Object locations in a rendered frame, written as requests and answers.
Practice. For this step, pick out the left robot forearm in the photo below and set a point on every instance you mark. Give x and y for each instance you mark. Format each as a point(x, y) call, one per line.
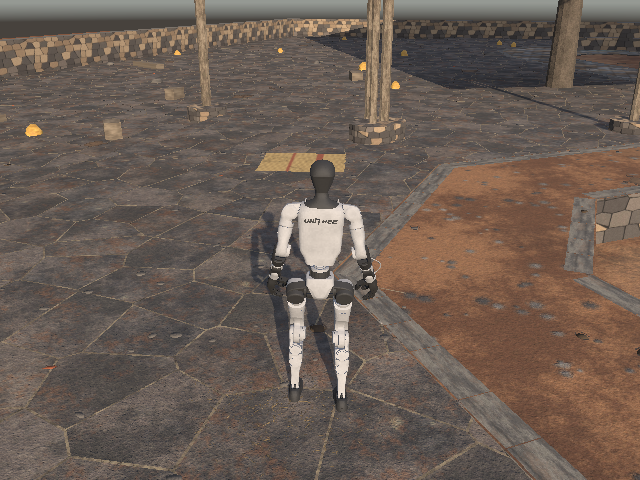
point(276, 265)

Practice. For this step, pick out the robot right upper arm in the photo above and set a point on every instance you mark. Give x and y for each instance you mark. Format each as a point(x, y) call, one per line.
point(353, 214)

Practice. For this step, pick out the right robot forearm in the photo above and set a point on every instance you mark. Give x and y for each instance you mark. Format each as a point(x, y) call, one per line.
point(367, 268)

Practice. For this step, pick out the left robot foot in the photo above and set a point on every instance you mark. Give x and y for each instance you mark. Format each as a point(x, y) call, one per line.
point(294, 394)

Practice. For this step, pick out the robot right hand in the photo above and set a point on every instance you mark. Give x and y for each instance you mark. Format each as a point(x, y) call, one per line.
point(372, 286)

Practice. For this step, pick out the robot left upper arm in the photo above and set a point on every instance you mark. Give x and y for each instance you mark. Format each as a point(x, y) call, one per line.
point(289, 212)

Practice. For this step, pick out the humanoid robot torso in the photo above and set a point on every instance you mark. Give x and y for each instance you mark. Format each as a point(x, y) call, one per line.
point(320, 241)

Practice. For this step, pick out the robot left hand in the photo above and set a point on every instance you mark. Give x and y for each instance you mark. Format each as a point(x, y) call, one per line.
point(271, 285)

